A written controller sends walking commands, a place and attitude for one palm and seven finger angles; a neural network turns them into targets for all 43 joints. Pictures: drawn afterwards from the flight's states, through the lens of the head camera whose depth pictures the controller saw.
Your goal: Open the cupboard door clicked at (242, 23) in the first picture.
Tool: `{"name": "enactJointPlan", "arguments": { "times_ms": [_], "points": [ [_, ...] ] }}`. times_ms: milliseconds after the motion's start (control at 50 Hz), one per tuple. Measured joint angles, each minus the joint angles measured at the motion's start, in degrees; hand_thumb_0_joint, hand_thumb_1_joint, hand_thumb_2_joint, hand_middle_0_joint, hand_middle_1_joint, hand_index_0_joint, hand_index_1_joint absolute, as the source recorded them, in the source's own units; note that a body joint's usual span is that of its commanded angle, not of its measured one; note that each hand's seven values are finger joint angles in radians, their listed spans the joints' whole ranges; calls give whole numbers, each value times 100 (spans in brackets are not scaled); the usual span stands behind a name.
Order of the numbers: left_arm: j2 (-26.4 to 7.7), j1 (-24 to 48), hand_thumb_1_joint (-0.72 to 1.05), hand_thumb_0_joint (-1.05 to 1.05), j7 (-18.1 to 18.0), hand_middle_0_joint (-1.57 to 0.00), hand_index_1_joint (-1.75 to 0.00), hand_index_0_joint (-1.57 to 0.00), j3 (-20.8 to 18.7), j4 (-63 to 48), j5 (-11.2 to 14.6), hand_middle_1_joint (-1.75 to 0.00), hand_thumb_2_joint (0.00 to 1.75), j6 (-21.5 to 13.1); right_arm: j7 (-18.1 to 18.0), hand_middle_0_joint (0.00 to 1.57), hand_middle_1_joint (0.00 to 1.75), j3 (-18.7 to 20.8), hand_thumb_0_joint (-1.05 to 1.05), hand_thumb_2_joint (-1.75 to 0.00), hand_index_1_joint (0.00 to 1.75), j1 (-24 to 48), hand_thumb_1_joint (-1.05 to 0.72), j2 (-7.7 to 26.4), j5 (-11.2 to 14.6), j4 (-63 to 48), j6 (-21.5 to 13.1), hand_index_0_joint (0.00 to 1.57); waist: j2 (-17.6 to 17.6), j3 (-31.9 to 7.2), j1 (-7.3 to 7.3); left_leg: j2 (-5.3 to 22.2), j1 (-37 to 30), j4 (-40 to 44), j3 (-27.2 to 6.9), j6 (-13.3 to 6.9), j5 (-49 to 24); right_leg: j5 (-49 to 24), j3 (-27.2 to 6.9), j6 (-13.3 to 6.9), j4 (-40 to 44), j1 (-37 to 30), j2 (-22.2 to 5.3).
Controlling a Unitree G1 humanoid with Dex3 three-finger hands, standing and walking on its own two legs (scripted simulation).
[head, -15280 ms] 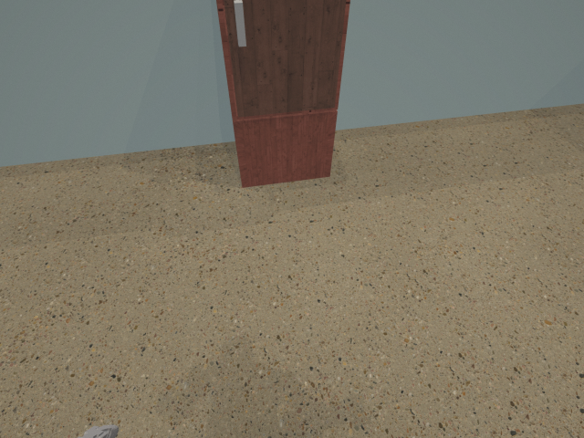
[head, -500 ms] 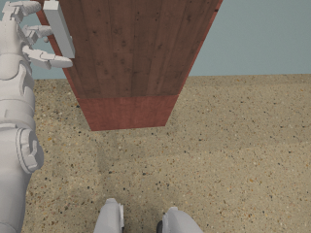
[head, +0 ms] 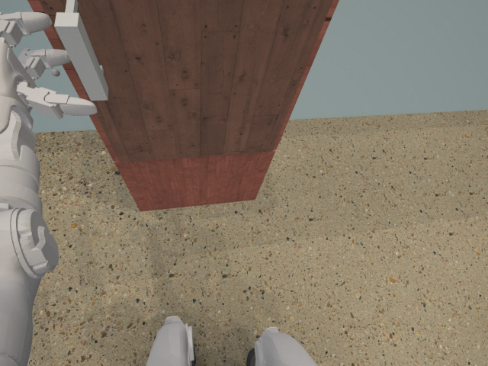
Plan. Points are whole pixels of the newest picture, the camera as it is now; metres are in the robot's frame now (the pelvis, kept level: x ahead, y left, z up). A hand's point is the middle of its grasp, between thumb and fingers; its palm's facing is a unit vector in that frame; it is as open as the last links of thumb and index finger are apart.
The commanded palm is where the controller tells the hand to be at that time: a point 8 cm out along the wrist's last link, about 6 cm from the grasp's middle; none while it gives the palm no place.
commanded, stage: move the hooked fingers beside the handle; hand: left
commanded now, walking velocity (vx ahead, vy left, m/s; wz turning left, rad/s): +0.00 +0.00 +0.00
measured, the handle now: (86, 51) +0.58 +0.21 +0.10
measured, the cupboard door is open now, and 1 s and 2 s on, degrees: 0 0 0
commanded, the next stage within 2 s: slide the fingers in behind the handle in 1.66 s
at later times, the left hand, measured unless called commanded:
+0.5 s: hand (52, 73) +0.53 +0.25 +0.10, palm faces +0.11 -0.99 +0.00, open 14.2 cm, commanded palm +0.51 +0.29 +0.10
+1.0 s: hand (28, 77) +0.51 +0.27 +0.11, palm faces +0.09 -1.00 +0.00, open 14.0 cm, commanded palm +0.50 +0.30 +0.10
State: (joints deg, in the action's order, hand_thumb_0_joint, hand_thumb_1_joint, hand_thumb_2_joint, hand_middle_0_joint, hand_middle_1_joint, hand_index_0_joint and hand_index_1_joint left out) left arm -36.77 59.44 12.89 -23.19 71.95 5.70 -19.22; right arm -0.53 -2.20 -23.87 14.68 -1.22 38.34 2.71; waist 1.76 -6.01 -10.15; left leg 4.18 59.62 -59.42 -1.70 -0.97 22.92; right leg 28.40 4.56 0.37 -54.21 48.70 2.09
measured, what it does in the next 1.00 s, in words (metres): stands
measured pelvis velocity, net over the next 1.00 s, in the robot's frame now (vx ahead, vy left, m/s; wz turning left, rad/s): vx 0.00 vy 0.00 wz -0.02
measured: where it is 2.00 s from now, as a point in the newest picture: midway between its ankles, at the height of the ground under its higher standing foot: outside the picture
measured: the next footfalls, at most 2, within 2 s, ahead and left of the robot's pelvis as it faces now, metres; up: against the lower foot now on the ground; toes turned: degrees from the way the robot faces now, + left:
none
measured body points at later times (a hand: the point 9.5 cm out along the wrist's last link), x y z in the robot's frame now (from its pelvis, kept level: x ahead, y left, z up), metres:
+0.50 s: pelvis +0.01 -0.01 +0.00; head +0.14 +0.02 +0.43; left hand +0.52 +0.30 +0.11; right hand -0.01 -0.27 -0.10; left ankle +0.04 +0.10 -0.67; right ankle -0.03 -0.13 -0.67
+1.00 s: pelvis +0.00 +0.00 +0.00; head +0.14 +0.03 +0.43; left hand +0.50 +0.33 +0.11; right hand -0.01 -0.28 -0.09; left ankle +0.04 +0.10 -0.67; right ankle -0.03 -0.13 -0.67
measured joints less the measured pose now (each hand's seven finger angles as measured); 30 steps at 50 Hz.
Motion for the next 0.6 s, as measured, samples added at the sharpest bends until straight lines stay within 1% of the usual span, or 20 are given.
{"name": "enactJointPlan", "arguments": {
  "times_ms": [120,220,360,460,600],
  "points": [
    [-102,24,-50,-1,118,-33,-122,-23,-54,8,-12,-122,30,39,-40,20,30,-8,0,-89,30,4,-91,29,14,-43,50,21,-1,16,-12,9,17,1,-5,12,4,5,1,-9,0,20,11],
    [-105,-61,-50,-1,128,-33,-122,-23,-81,-75,14,-121,30,66,-41,20,30,11,0,-89,30,-9,-91,36,16,-58,91,21,11,10,1,21,-6,26,6,22,6,1,-13,-17,22,6,22],
    [-203,-186,-50,-1,263,-31,-121,-24,-269,-64,-40,-121,30,70,-68,20,30,-19,0,-89,30,14,-91,44,44,-95,151,21,13,-1,-38,57,-76,59,38,35,20,-3,-53,-29,51,-39,53],
    [-237,-338,-50,-1,362,-30,-119,-24,-348,-108,-16,-120,30,64,-83,20,30,-17,0,-89,30,11,-91,49,68,-138,190,21,24,-2,-43,81,-158,100,75,41,29,-12,-94,-33,89,-99,71],
    [-412,-507,-50,-1,595,-30,-119,-27,-644,-69,-65,-120,30,38,-129,20,30,-44,0,-89,30,46,-91,71,108,-224,227,21,10,-9,-98,129,-238,121,131,46,50,-20,-157,-34,109,-146,109]
  ]
}}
